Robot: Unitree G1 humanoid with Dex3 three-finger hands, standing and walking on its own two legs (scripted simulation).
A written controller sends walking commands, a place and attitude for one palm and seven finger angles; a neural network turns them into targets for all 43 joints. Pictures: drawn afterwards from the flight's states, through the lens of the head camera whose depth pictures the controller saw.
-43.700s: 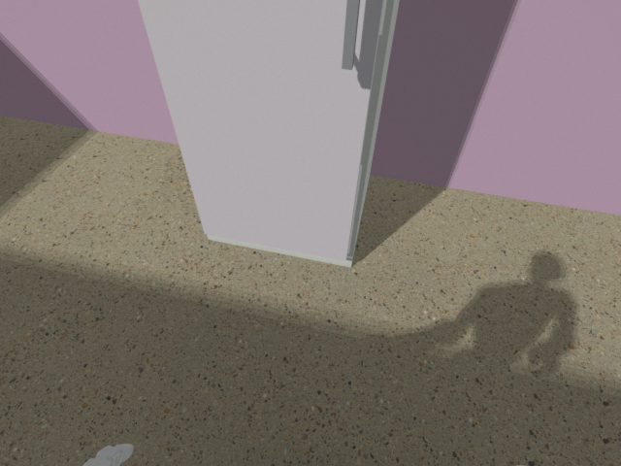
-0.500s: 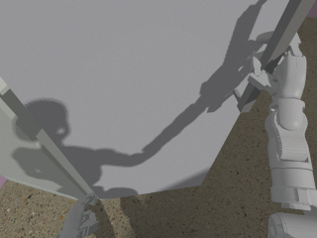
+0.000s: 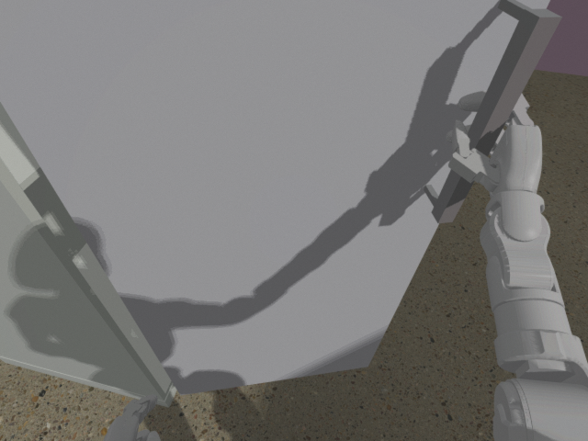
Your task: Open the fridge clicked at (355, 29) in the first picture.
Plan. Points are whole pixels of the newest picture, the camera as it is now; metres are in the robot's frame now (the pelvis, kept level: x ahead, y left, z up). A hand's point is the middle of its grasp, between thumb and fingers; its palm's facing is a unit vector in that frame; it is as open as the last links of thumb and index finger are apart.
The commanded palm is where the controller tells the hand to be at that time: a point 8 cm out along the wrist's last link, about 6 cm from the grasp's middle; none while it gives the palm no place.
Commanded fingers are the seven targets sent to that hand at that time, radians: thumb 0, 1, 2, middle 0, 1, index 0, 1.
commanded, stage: stop walking and hold the door back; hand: right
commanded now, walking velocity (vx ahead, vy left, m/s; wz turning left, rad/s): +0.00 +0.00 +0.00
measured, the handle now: (471, 128) +0.45 -0.19 +0.24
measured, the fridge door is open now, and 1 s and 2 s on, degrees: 68 67 67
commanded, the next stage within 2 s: loosen the grip on the handle in 0.32 s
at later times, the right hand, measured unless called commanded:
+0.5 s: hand (460, 146) +0.43 -0.18 +0.22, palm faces +0.11 +0.98 -0.16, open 6.1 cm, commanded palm +0.37 -0.22 +0.22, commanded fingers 0.00 -0.30 -0.61 0.45 1.40 0.45 1.40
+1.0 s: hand (470, 147) +0.43 -0.19 +0.22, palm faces +0.19 +0.97 -0.13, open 14.2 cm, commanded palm +0.39 -0.23 +0.22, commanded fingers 0.00 0.55 -0.20 0.25 1.15 0.25 1.15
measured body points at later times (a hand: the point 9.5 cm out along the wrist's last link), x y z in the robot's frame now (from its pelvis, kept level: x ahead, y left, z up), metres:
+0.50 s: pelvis -0.02 +0.00 +0.00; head -0.01 -0.02 +0.45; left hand +0.09 +0.25 -0.10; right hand +0.41 -0.23 +0.23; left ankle +0.02 +0.12 -0.74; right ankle +0.03 -0.09 -0.74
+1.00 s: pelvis +0.02 +0.02 +0.00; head +0.03 +0.03 +0.45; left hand +0.15 +0.28 -0.10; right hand +0.41 -0.24 +0.23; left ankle +0.02 +0.12 -0.74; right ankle +0.03 -0.09 -0.74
